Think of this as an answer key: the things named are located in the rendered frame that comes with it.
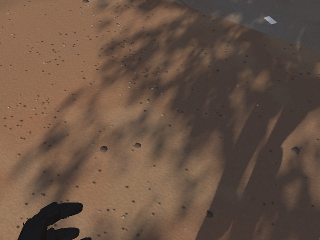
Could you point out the robot left hand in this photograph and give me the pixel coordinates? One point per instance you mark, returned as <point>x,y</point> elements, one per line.
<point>36,227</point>

